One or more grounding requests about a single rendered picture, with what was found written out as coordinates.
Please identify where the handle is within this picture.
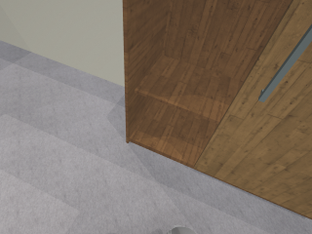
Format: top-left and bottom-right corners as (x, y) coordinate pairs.
(258, 24), (312, 102)

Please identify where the wardrobe door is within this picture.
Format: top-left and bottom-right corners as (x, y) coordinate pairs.
(194, 0), (312, 218)

